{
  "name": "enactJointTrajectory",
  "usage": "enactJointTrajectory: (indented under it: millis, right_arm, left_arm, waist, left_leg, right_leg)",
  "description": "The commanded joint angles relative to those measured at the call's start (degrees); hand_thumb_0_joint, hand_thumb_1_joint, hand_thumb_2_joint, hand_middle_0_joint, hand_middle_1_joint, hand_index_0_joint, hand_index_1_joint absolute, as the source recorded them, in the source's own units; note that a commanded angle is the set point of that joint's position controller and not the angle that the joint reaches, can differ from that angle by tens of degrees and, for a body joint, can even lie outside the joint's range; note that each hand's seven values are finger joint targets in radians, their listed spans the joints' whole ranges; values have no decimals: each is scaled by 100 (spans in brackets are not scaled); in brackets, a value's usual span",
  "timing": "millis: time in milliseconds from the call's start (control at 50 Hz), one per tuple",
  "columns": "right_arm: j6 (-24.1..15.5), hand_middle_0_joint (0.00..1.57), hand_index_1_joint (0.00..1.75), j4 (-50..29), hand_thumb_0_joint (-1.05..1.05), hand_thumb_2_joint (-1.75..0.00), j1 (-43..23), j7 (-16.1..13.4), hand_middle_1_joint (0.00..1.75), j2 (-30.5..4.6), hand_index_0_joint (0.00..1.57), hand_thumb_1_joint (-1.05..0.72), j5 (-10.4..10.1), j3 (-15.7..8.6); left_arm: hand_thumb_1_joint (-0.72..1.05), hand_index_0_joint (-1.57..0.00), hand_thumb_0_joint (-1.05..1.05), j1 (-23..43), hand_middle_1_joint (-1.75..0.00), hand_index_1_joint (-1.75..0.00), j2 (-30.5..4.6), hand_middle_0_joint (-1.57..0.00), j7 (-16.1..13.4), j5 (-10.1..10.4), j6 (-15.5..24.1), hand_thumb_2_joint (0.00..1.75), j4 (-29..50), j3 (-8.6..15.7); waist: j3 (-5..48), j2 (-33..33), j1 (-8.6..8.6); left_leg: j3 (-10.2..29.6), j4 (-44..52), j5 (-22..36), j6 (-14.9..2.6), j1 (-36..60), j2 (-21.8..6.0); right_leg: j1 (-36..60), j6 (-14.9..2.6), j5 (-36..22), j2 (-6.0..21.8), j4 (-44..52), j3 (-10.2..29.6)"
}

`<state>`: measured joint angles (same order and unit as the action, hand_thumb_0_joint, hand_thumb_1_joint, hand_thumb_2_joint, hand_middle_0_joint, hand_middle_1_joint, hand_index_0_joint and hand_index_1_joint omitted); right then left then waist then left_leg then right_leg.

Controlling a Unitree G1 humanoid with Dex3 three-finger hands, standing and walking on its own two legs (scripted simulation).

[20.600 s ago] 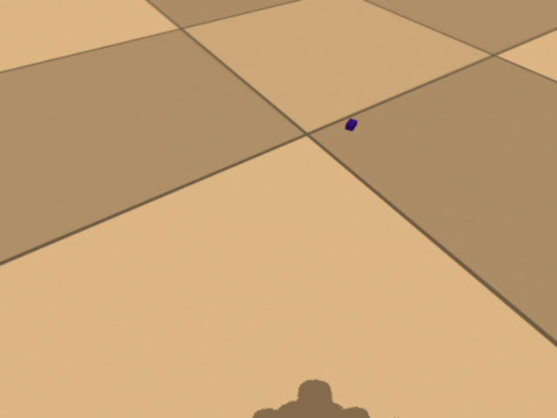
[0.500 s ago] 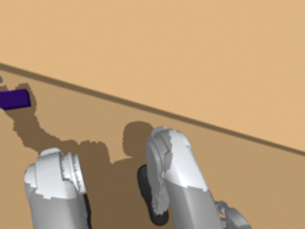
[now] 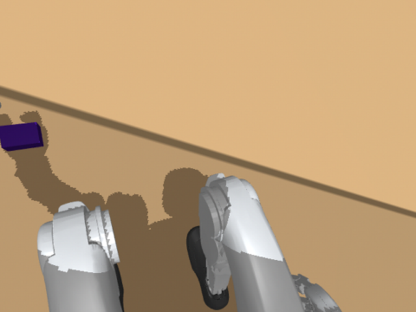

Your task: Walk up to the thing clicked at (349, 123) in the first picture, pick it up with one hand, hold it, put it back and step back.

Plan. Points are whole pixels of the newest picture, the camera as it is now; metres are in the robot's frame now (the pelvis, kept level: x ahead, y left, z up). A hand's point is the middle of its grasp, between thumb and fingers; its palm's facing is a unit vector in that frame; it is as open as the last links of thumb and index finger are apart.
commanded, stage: rise first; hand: left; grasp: from above
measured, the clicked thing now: (22, 136) +0.48 +0.29 -0.30
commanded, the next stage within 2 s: approach in 0.62 s
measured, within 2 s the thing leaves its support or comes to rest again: neither
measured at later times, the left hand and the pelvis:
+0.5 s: hand out of the picture +0.43 +0.33 -0.18, palm faces -0.47 -0.09 -0.88, open 12.8 cm; pelvis -0.01 +0.00 +0.00, yaw +0 degrees
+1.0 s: hand out of the picture +0.45 +0.29 -0.18, palm faces -0.46 -0.06 -0.89, open 12.5 cm; pelvis -0.01 +0.00 +0.01, yaw +1 degrees
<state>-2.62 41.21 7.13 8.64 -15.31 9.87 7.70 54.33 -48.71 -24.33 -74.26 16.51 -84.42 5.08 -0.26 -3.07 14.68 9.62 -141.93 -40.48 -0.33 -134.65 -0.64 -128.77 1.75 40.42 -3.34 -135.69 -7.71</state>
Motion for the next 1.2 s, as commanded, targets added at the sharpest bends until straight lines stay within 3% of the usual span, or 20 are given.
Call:
enactJointTrajectory:
  millis: [0,20,120,200,280,300,340,420,520,600,620,680,700,740,820,920,980,1040,1080,1180]
  right_arm:
    - [-2,20,30,-23,0,-90,1174,-94,30,-1582,20,-90,-51,-459]
    - [-13,20,30,-26,0,-90,1196,-93,30,-1588,20,-90,-39,-463]
    - [-7,20,30,-58,0,-90,1139,-114,30,-1576,20,-90,-52,-441]
    - [-35,20,30,-49,0,-90,1140,-125,30,-1562,20,-90,-42,-398]
    - [-24,20,30,-33,0,-90,1127,-143,30,-1544,20,-90,-47,-380]
    - [-37,20,30,-28,0,-90,1156,-152,30,-1576,20,-90,-32,-385]
    - [-33,20,30,-56,0,-90,1114,-162,30,-1553,20,-90,-45,-369]
    - [-44,20,30,-47,0,-90,1098,-177,30,-1559,20,-90,-37,-362]
    - [-60,20,30,-43,0,-90,1168,-169,30,-1586,20,-90,-44,-392]
    - [-50,20,30,-60,0,-90,1197,-147,30,-1601,20,-90,-66,-442]
    - [-48,20,30,-60,0,-90,1156,-140,30,-1576,20,-90,-72,-444]
    - [-34,20,30,-65,0,-90,1201,-134,30,-1572,20,-90,-96,-460]
    - [-39,20,30,-71,0,-90,1224,-133,30,-1576,20,-90,-87,-468]
    - [-42,20,30,-55,0,-89,1239,-134,30,-1557,20,-90,-97,-499]
    - [-49,20,30,1,0,-89,1355,-125,30,-1540,20,-90,-120,-542]
    - [-97,20,30,69,0,-89,1392,-185,30,-1546,20,-90,-72,-468]
    - [-141,20,30,81,0,-89,1416,-202,30,-1565,20,-90,-31,-384]
    - [-147,20,30,13,0,-90,1404,-196,30,-1582,20,-90,11,-300]
    - [-162,20,30,-70,0,-90,1368,-164,30,-1563,20,-90,29,-242]
    - [-153,20,30,-312,0,-89,1193,-153,30,-1605,20,-90,-84,-168]
  left_arm:
    - [-29,-28,0,1570,-81,-81,-1458,-27,-182,80,-67,80,584,190]
    - [-30,-28,0,1584,-81,-80,-1324,-27,-173,88,-72,81,592,148]
    - [-29,-28,0,1686,-81,-81,-1475,-28,-148,62,-71,81,650,184]
    - [-30,-27,0,1857,-82,-81,-1377,-27,-113,98,-58,81,579,72]
    - [-31,-27,0,1676,-82,-81,-1475,-27,-101,104,-16,82,498,107]
    - [-30,-28,0,1782,-81,-80,-1440,-27,-96,144,-16,81,463,109]
    - [-31,-27,0,1718,-82,-82,-1559,-27,-70,108,12,82,536,112]
    - [-29,-28,0,1742,-80,-80,-1506,-28,-77,116,22,81,409,84]
    - [-28,-29,0,1733,-78,-78,-1707,-29,-120,44,35,80,855,239]
    - [-27,-30,0,1645,-77,-77,-1528,-30,-125,87,-29,79,898,230]
    - [-27,-31,0,1604,-76,-76,-1400,-31,-104,93,-57,79,777,117]
    - [-25,-32,0,1569,-74,-74,-1501,-33,-74,121,-83,77,823,161]
    - [-32,-30,0,1573,-69,-73,-1438,-34,-51,144,-91,85,792,148]
    - [-25,-32,0,1671,-80,-79,-1139,-31,20,177,-79,77,971,-30]
    - [-24,-32,0,1897,-81,-79,-664,-31,58,239,-39,76,1090,-350]
    - [-26,-31,0,2658,-83,-82,-382,-30,-160,236,-26,78,818,-586]
    - [-26,-31,0,2810,-83,-82,-582,-30,-382,29,-155,78,503,-529]
    - [-24,-34,0,2668,-81,-80,-926,-32,-613,-168,-388,76,143,-277]
    - [-24,-33,0,2666,-81,-80,-969,-32,-708,-183,-578,77,-22,-217]
    - [-24,-34,0,2310,-77,-76,-1215,-33,-682,67,-1040,75,-244,-46]
  waist:
    - [3653,2169,28]
    - [3666,2141,66]
    - [3827,2188,4]
    - [3610,2100,139]
    - [3728,2010,48]
    - [3670,1871,129]
    - [3699,2078,37]
    - [3579,1964,93]
    - [3922,2366,-30]
    - [3946,2421,-30]
    - [3837,2378,23]
    - [3777,2347,-46]
    - [3729,2194,-5]
    - [3798,2266,69]
    - [3896,2182,231]
    - [3676,2050,502]
    - [3641,2201,466]
    - [3776,2417,368]
    - [3892,2441,379]
    - [4019,2270,222]
  left_leg:
    - [-430,1510,1290,-94,2982,14]
    - [-422,1522,1297,-86,3052,14]
    - [-452,1550,1188,-96,3055,27]
    - [-449,1517,1027,-117,2895,19]
    - [-495,1465,1058,-134,2727,26]
    - [-474,1436,1027,-144,2750,23]
    - [-479,1505,947,-126,2746,31]
    - [-461,1477,879,-133,2716,16]
    - [-455,1529,1206,-72,3135,12]
    - [-412,1630,1362,-48,3290,20]
    - [-406,1620,1285,-56,3235,9]
    - [-470,1630,1184,-79,3032,31]
    - [-483,1579,1123,-100,2955,34]
    - [-466,1622,1141,-87,3113,27]
    - [-398,1639,1198,-69,3233,20]
    - [-384,1569,1049,-87,3016,-2]
    - [-441,1584,1076,-72,3028,6]
    - [-510,1603,1204,-64,3093,21]
    - [-542,1556,1271,-91,3055,6]
    - [-611,1528,1243,-185,2715,2]
  right_leg:
    - [1684,-364,-1527,-147,1284,-385]
    - [1694,-357,-1533,-134,1281,-398]
    - [1744,-366,-1443,-146,1323,-366]
    - [1672,-361,-1321,-146,1371,-359]
    - [1935,-342,-1344,-175,1433,-270]
    - [1815,-329,-1318,-156,1423,-334]
    - [1846,-363,-1214,-166,1416,-289]
    - [1748,-361,-1153,-170,1422,-315]
    - [1768,-386,-1430,-144,1290,-360]
    - [1652,-395,-1552,-116,1250,-406]
    - [1558,-398,-1497,-127,1247,-401]
    - [1669,-387,-1428,-120,1340,-356]
    - [1649,-378,-1381,-115,1371,-362]
    - [1638,-373,-1403,-111,1402,-361]
    - [1607,-369,-1480,-121,1404,-408]
    - [1461,-349,-1415,-142,1481,-422]
    - [1499,-370,-1435,-147,1468,-393]
    - [1632,-387,-1541,-144,1403,-365]
    - [1746,-392,-1649,-162,1380,-317]
    - [1996,-381,-1641,-188,1413,-221]
